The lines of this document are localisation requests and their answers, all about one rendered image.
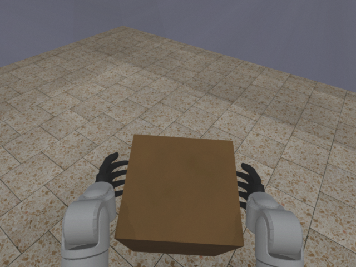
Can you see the robot left hand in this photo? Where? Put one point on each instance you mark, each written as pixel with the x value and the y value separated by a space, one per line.
pixel 106 173

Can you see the robot right hand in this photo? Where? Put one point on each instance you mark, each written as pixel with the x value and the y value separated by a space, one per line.
pixel 253 180

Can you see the carton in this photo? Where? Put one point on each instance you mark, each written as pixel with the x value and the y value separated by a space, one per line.
pixel 180 197

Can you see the robot left forearm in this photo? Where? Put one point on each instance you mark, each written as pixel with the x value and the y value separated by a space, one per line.
pixel 86 227

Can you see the robot right forearm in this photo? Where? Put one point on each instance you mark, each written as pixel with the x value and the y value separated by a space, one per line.
pixel 278 233

